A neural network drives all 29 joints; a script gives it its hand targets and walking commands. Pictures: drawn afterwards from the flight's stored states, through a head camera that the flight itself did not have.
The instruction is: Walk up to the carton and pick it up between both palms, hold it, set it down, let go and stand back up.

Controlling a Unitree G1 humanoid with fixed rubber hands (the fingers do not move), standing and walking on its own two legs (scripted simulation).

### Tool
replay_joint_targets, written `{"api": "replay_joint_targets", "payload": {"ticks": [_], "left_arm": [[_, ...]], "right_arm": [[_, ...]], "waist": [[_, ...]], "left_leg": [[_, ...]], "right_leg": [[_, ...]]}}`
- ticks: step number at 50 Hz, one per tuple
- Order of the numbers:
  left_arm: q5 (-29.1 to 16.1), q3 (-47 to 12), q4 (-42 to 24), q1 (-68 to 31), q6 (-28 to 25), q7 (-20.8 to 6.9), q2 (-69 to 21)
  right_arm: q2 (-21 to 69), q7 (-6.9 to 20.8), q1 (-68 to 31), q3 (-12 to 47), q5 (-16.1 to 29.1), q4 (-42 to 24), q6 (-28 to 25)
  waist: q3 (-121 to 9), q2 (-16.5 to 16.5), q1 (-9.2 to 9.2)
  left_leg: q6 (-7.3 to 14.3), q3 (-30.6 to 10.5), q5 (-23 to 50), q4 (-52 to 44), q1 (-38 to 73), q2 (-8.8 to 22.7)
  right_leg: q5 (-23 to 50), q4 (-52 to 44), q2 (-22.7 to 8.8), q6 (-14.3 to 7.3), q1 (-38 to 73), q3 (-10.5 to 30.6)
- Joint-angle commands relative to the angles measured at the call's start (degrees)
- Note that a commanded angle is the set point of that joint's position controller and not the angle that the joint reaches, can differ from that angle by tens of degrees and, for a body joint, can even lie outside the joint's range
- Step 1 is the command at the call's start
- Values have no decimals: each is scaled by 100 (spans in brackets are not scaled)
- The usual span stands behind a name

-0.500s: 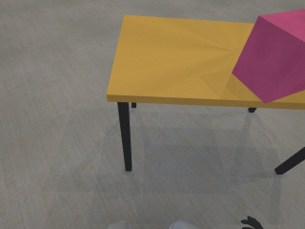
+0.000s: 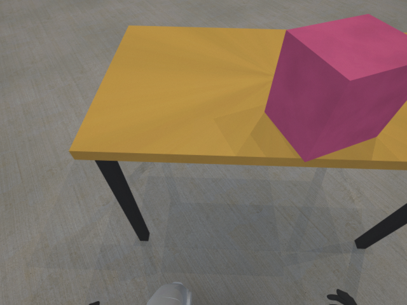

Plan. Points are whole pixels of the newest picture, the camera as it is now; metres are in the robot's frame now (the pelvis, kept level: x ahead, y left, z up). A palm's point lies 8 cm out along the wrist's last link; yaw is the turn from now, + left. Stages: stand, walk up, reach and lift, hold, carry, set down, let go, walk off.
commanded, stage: walk up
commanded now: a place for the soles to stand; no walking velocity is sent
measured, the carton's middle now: (336, 89) +0.59 -0.25 +0.10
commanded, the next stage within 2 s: none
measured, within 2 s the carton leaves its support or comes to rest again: neither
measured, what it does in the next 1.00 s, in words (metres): steps to the right: left foot, then right foot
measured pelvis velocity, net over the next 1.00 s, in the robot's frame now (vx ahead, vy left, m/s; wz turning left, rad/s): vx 0.08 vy -0.24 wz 0.12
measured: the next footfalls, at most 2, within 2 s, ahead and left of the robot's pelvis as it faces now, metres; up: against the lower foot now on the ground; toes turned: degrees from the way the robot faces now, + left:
left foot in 0.06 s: +0.12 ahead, +0.08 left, +0.00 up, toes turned +5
right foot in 0.40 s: +0.15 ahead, -0.33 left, +0.00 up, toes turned -4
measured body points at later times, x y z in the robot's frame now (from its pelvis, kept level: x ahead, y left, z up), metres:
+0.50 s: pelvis +0.05 -0.18 -0.02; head +0.08 -0.19 +0.43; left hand +0.19 +0.08 -0.11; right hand +0.13 -0.48 -0.13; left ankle +0.07 +0.01 -0.68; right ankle +0.10 -0.32 -0.72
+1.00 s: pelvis +0.08 -0.24 +0.01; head +0.09 -0.24 +0.46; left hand +0.14 +0.02 -0.11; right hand +0.24 -0.48 -0.10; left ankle +0.09 -0.11 -0.72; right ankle +0.11 -0.33 -0.73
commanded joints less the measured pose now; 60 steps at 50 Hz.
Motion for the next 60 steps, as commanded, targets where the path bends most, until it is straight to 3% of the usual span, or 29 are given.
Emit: {"api": "replay_joint_targets", "payload": {"ticks": [1,2,3,4,5,7,8,11,16,17,18,19,20,21,22,23,25,27,31,34,35,36,37,38,40,42,44,50,60], "left_arm": [[-13,116,-434,-511,-8,-1,806],[-23,61,-427,-395,-9,-35,697],[-3,-45,-569,-251,-3,-72,375],[127,91,-533,-148,157,-10,653],[202,113,-555,-254,278,-6,810],[212,185,-588,-642,302,-24,839],[203,209,-509,-483,285,-50,776],[101,212,-483,-327,234,-177,549],[-27,234,-603,-591,105,-278,379],[-36,262,-573,-472,67,-283,391],[-40,325,-489,-169,18,-283,466],[-42,439,-301,296,-43,-274,664],[-39,555,-131,674,-111,-244,984],[-17,568,-255,628,-173,-191,1481],[-139,549,-464,84,-113,-130,1774],[-183,484,-570,-331,-96,-86,1521],[-63,405,-510,-544,-83,44,1206],[-56,292,-475,-635,-89,121,911],[-160,209,-293,-379,-199,236,867],[-231,165,-256,-512,-222,242,999],[-280,118,-252,-419,-246,208,938],[-344,33,-281,-202,-295,166,753],[-387,-36,-280,65,-331,136,530],[-340,-13,-208,106,-311,150,526],[-260,47,-248,-240,-340,162,791],[-262,61,-213,-159,-386,175,864],[-283,39,-192,-25,-420,192,877],[-283,11,-251,-63,-375,201,842],[-265,34,-333,-218,-280,188,873]], "right_arm": [[-492,-44,1009,-213,-88,-308,-217],[-750,-96,1192,-291,-191,-339,-216],[-1251,-171,1420,-405,-351,-440,-214],[-1311,-264,1326,-448,-404,-439,-107],[-1283,-297,1138,-498,-376,-409,-61],[-1016,-265,627,-370,-305,-428,-123],[-979,-229,413,-336,-297,-462,-155],[-1105,-146,96,-376,-296,-410,-230],[-1361,-86,62,-488,-346,-391,-210],[-1424,-73,-53,-514,-342,-440,-177],[-1472,-55,-263,-502,-306,-507,-132],[-1307,-32,-282,-409,-263,-562,-73],[-877,-17,74,-267,-230,-542,-12],[-406,-23,114,-104,-138,-805,22],[-611,-167,-27,-221,5,-784,107],[-825,-222,-151,-271,8,-738,135],[-814,-179,262,-241,92,-475,86],[-776,-43,608,-212,37,-373,36],[-590,215,248,-116,-35,-654,59],[-512,306,442,-127,-35,-656,10],[-637,318,383,-148,-50,-690,-31],[-863,313,248,-181,-95,-733,-58],[-976,308,75,-169,-76,-710,-69],[-1037,324,-133,-161,33,-654,-42],[-682,401,-168,-4,153,-562,-40],[-670,404,-77,35,127,-502,-24],[-698,397,-115,27,93,-475,-3],[-702,380,-146,46,92,-377,-13],[-831,389,-157,-9,115,-419,-15]], "waist": [[-839,-246,-560],[-936,146,-697],[-1082,1310,-899],[-822,679,-792],[-543,546,-774],[-38,506,-720],[-91,669,-601],[-276,1166,-485],[-397,1299,-539],[-435,1321,-430],[-527,1185,-177],[-630,628,90],[-785,-494,257],[-710,-1984,318],[-666,-1970,322],[-264,-1599,232],[-153,-1173,-69],[-420,-849,-277],[-488,-245,-278],[-579,-254,-594],[-586,-128,-626],[-734,239,-579],[-848,466,-430],[-850,433,-285],[-557,128,-440],[-537,242,-476],[-573,273,-474],[-741,7,-474],[-586,246,-439]], "left_leg": [[184,-112,2126,-2317,2236,105],[405,-904,1974,-2511,3086,545],[1049,-3335,761,-3229,3458,2238],[1684,-4195,-298,-3476,2575,2957],[1921,-4118,-738,-3563,2126,2991],[1573,-3021,-109,-3531,1542,2315],[1405,-2460,200,-3478,1381,2044],[1293,-1594,870,-3289,1187,1711],[1096,-984,851,-2754,778,1559],[1014,-923,894,-2545,515,1537],[885,-785,997,-2191,43,1480],[680,-559,1013,-1490,-453,1215],[398,-137,378,-260,-719,599],[69,69,-1349,1007,-1470,-86],[45,-607,-1900,1671,-1220,-70],[34,-913,-1475,2026,-1067,16],[-1,-923,-744,1808,-980,130],[-38,-752,-425,1113,-450,244],[-114,-633,-82,-456,260,240],[85,-589,1199,-2242,1501,100],[219,-890,1659,-2624,1875,159],[445,-1664,1661,-2642,2214,634],[642,-2352,1460,-2779,2075,1073],[784,-2204,1100,-2824,1182,1241],[391,-1420,1362,-2512,814,549],[266,-1203,1793,-2326,1079,368],[242,-1189,1953,-2236,1329,364],[231,-1231,2089,-2265,1228,377],[273,-1530,1945,-2378,739,314]], "right_leg": [[1190,-193,-821,-623,-744,859],[410,272,-682,-269,-1597,736],[-1161,1661,-202,171,-2547,310],[-1844,2673,-157,377,-2328,609],[-1617,3153,-240,356,-2418,763],[-821,3392,-346,442,-2486,1093],[-631,3257,-386,493,-2264,1104],[-481,2864,-391,551,-1819,1005],[-447,1166,-353,365,-855,560],[-287,809,-262,289,-397,417],[223,272,-140,206,362,237],[597,-267,82,138,1196,125],[598,-679,96,27,1662,276],[582,-1326,-1130,-457,1378,2269],[-403,-2176,-1796,-1291,265,3290],[-656,-2231,-1737,-1422,-184,3088],[222,-1546,-1442,-1277,22,2266],[220,-1382,-1281,-1076,45,1903],[106,-1571,-1526,-930,-45,2088],[433,-1238,-1334,-521,-517,1575],[401,-1165,-1242,-281,-805,1447],[139,-1038,-1058,-3,-1160,1167],[-76,-885,-622,258,-950,768],[-207,-1009,-386,328,-16,516],[179,-1422,-548,196,262,812],[406,-1575,-796,99,135,897],[621,-1707,-917,95,27,895],[715,-1632,-830,43,405,459],[115,-1412,-766,-78,572,212]]}}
